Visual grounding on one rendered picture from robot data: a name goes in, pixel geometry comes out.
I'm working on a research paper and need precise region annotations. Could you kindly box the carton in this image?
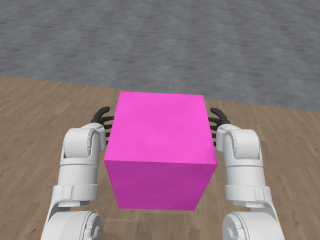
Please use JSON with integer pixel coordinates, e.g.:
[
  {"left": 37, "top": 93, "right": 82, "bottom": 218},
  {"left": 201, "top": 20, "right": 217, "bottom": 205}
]
[{"left": 104, "top": 91, "right": 218, "bottom": 211}]

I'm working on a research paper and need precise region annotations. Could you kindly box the left robot hand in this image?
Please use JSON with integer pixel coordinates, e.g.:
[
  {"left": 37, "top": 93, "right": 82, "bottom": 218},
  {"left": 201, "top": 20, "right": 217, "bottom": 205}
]
[{"left": 91, "top": 106, "right": 115, "bottom": 145}]

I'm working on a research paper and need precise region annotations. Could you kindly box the robot left upper arm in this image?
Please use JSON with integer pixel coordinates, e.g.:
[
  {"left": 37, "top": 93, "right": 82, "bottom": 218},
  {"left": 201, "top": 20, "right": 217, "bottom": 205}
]
[{"left": 42, "top": 210, "right": 102, "bottom": 240}]

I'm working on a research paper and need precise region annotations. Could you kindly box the robot left forearm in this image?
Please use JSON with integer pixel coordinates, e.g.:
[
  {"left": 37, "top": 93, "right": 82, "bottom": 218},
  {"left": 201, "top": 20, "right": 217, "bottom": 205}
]
[{"left": 40, "top": 123, "right": 107, "bottom": 240}]

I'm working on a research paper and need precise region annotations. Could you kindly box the robot right upper arm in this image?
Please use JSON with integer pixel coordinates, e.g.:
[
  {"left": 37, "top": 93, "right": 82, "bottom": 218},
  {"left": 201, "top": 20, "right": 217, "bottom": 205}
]
[{"left": 222, "top": 211, "right": 284, "bottom": 240}]

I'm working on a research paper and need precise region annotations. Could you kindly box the robot right forearm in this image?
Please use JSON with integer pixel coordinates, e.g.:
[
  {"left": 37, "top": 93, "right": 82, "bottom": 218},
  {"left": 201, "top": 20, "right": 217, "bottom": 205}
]
[{"left": 216, "top": 124, "right": 285, "bottom": 240}]

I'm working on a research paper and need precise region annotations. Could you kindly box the right robot hand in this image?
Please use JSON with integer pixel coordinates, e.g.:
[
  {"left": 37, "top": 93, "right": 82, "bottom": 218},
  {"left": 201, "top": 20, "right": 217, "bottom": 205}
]
[{"left": 208, "top": 107, "right": 230, "bottom": 147}]

